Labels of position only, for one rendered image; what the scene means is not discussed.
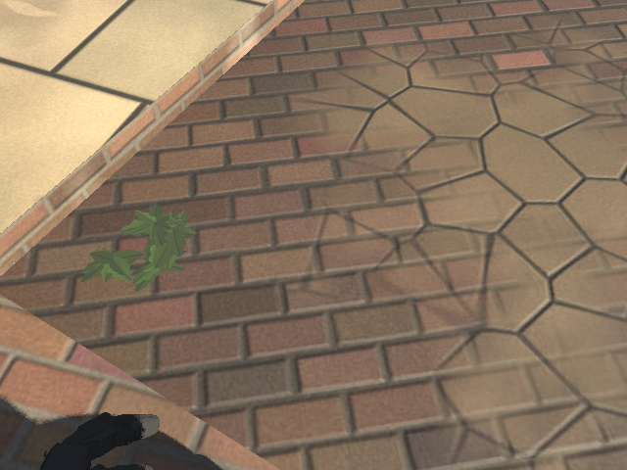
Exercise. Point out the robot left hand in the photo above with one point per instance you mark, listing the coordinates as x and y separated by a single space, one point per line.
98 436

